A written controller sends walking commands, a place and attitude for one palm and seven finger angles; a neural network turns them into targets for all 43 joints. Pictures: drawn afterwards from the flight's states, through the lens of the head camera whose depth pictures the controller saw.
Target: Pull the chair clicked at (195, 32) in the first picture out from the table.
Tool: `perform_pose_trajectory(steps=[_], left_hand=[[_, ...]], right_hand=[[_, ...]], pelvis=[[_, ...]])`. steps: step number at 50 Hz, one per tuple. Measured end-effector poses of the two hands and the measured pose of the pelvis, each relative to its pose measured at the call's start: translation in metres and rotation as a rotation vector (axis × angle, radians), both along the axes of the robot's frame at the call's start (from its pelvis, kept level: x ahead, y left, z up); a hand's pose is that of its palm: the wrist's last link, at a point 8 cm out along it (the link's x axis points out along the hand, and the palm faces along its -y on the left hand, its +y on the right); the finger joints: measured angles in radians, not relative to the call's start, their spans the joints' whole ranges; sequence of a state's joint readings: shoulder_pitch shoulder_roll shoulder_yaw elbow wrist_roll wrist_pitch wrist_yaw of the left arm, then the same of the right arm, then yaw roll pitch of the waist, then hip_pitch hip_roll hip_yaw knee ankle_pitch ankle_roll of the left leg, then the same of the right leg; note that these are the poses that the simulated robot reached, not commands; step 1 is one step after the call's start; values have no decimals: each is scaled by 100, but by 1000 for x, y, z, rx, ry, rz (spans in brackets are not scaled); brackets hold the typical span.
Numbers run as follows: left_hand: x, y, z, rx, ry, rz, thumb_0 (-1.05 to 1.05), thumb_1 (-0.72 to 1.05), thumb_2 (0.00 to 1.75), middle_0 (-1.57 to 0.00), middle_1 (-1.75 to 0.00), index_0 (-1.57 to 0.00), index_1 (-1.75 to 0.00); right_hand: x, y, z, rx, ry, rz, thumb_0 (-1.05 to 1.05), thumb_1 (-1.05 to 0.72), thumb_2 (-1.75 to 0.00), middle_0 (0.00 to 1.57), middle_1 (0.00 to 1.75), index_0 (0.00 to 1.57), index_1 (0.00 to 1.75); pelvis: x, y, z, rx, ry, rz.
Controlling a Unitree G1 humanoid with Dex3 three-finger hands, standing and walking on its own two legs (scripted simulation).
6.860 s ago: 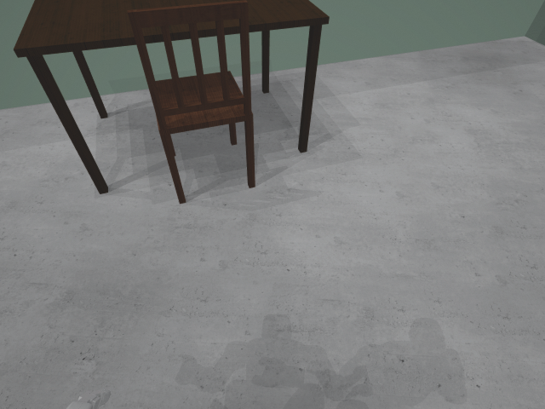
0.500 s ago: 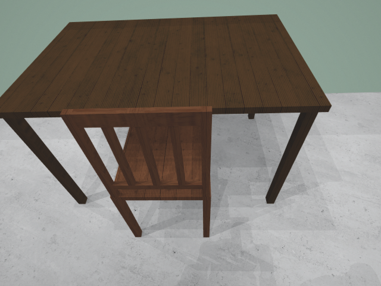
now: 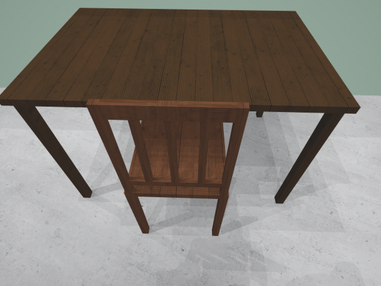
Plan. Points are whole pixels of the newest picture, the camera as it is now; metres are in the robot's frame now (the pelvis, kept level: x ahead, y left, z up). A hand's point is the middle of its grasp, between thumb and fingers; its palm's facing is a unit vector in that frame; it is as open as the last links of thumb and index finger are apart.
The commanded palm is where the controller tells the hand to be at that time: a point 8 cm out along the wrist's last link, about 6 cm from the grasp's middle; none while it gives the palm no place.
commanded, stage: look again from close up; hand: left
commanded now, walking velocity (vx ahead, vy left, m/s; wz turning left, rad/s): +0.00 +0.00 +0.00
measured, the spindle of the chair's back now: (172, 154) +0.48 +0.10 -0.08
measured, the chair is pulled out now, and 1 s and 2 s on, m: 0.00 0.00 0.00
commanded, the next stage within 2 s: raise the hand toward the chair's back in 1.86 s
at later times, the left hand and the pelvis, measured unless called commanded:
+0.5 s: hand out of the picture +0.01 +0.17 -0.17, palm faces -0.01 -0.98 -0.20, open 7.4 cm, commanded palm none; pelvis +0.01 +0.00 +0.01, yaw +0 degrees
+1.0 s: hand out of the picture +0.00 +0.13 -0.16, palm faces +0.01 -0.98 -0.20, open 7.4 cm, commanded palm none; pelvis +0.01 -0.03 +0.01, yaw +0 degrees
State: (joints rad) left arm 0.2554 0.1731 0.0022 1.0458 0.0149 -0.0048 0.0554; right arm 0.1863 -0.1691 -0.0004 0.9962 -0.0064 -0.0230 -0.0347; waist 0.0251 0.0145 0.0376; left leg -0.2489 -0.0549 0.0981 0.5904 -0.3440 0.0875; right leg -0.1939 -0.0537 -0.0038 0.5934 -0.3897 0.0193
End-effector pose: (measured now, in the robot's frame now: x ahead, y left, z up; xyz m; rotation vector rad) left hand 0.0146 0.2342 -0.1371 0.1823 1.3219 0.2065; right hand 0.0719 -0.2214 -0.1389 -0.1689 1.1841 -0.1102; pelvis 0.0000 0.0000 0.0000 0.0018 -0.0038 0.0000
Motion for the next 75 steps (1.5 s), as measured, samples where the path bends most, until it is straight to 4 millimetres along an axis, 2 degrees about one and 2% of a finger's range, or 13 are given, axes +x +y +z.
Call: perform_pose_trajectory(steps=[5,10,18,24,31,45,75], left_hand=[[9,12,9,17,-5,-36,0,91,90,-20,-30,-20,-30],[11,14,8,7,10,-43,0,91,90,-20,-30,-20,-30],[3,0,3,-29,55,-39,0,91,90,-20,-30,-20,-30],[-6,-14,2,-49,89,-35,1,90,90,-20,-30,-20,-30],[-11,-28,2,-56,98,-27,1,91,90,-20,-30,-20,-30],[-17,-46,5,-52,93,-17,1,91,90,-20,-30,-20,-30],[-21,-74,9,-47,85,6,0,90,90,-20,-30,-20,-30]], right_hand=[[-8,5,1,11,12,-16,-1,-94,-90,20,30,20,30],[-29,1,4,-8,72,-20,0,-94,-90,20,30,20,30],[-64,-4,4,-16,190,-39,1,-92,-90,20,30,20,30],[-75,-5,4,-3,226,-53,1,-91,-90,20,30,20,30],[-71,-7,2,12,219,-53,1,-91,-90,20,30,20,30],[-59,-29,3,7,192,-45,1,-92,-90,20,30,20,30],[-56,-58,4,11,206,-25,1,-92,-90,20,30,20,30]], pelvis=[[0,8,5,2,12,-10],[1,9,7,8,18,-10],[4,4,9,11,16,-6],[5,-2,10,12,13,-5],[7,-11,10,13,9,-5],[7,-29,12,17,7,-2],[9,-60,15,21,7,15]])
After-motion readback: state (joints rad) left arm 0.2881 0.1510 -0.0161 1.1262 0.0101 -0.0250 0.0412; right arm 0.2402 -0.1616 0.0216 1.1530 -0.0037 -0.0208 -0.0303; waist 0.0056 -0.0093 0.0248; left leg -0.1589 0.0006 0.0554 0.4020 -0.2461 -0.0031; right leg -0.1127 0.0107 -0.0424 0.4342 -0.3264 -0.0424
